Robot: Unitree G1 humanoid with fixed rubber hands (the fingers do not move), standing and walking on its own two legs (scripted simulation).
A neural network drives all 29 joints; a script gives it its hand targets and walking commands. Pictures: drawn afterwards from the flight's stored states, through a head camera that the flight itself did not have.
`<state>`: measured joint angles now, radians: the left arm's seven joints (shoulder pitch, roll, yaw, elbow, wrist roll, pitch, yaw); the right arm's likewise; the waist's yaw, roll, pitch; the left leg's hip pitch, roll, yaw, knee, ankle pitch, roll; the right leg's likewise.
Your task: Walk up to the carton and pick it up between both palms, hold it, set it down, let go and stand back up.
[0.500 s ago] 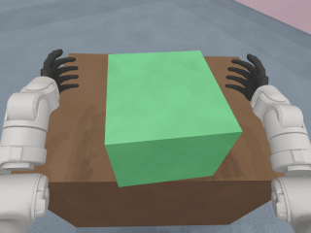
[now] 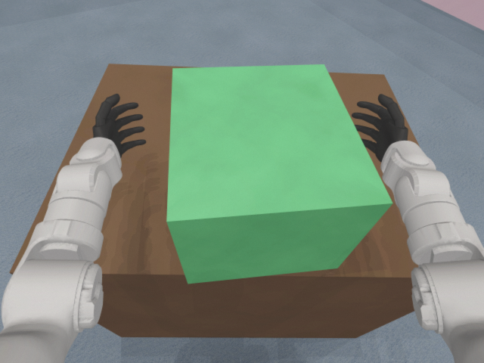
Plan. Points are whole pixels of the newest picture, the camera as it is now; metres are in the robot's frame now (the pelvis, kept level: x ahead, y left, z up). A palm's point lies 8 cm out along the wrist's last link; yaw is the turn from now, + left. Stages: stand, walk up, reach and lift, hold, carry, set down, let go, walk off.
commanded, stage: reach and lift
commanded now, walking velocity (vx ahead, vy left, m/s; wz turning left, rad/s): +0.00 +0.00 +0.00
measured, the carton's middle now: (257, 171) +0.45 -0.01 +0.04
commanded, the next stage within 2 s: none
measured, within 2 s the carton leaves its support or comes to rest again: neither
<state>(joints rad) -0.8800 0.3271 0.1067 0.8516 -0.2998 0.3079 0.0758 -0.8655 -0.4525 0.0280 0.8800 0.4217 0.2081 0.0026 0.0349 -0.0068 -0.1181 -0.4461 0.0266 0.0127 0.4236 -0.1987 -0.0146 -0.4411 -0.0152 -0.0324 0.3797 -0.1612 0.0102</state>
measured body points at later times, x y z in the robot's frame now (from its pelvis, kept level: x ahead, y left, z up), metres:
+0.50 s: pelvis -0.01 +0.00 -0.01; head +0.06 +0.00 +0.43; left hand +0.44 +0.23 +0.06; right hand +0.46 -0.22 +0.09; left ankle -0.01 +0.12 -0.74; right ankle +0.00 -0.13 -0.74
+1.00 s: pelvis -0.01 -0.01 -0.01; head +0.05 -0.01 +0.43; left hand +0.43 +0.18 +0.05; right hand +0.45 -0.21 +0.08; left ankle -0.01 +0.12 -0.74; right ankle +0.00 -0.13 -0.74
